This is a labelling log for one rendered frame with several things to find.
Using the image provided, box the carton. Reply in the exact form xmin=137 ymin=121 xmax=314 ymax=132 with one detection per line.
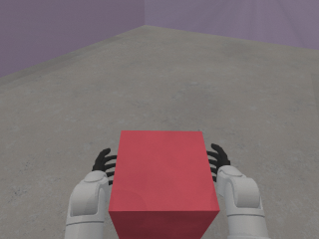
xmin=108 ymin=130 xmax=220 ymax=239

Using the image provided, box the left robot forearm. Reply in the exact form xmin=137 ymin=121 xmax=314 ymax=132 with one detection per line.
xmin=64 ymin=170 xmax=110 ymax=239

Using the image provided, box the robot left hand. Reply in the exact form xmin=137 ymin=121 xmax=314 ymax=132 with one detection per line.
xmin=92 ymin=148 xmax=118 ymax=185

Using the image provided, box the right robot forearm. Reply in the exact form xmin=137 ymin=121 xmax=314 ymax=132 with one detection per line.
xmin=216 ymin=165 xmax=271 ymax=239

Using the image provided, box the robot right hand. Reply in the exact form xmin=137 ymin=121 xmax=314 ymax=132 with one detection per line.
xmin=206 ymin=143 xmax=231 ymax=182

